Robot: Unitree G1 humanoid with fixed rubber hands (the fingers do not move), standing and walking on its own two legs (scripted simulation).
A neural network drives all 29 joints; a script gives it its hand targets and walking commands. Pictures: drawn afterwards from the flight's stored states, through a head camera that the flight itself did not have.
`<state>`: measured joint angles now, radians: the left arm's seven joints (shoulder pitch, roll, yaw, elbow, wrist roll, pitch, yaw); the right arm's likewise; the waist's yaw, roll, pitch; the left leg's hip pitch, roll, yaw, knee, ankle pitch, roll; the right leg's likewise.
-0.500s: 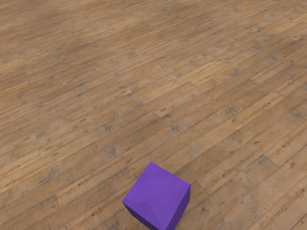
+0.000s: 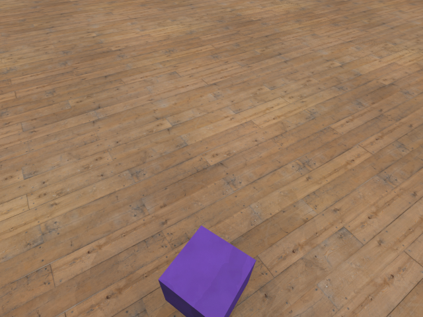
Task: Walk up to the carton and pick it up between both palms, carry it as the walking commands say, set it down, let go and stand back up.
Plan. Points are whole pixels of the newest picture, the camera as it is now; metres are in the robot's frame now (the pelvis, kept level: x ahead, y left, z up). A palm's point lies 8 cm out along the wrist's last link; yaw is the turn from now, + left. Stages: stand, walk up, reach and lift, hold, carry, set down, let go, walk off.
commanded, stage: walk up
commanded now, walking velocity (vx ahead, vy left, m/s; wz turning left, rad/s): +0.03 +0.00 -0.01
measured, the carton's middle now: (208, 281) +0.43 +0.04 -0.65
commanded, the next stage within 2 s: none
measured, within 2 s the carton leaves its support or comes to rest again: neither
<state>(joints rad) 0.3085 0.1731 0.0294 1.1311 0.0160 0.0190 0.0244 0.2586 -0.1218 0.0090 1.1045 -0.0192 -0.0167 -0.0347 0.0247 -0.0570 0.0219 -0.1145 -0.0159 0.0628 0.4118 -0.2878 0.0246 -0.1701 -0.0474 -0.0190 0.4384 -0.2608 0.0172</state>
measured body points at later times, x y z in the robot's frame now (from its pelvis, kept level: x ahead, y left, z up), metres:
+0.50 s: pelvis +0.05 +0.00 -0.01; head +0.07 +0.00 +0.44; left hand +0.02 +0.21 -0.17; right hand +0.04 -0.22 -0.17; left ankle -0.04 +0.10 -0.74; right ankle -0.01 -0.13 -0.74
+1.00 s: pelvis +0.06 +0.00 -0.02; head +0.08 -0.01 +0.43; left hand +0.04 +0.21 -0.18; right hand +0.01 -0.21 -0.18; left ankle -0.04 +0.10 -0.73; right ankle -0.02 -0.13 -0.74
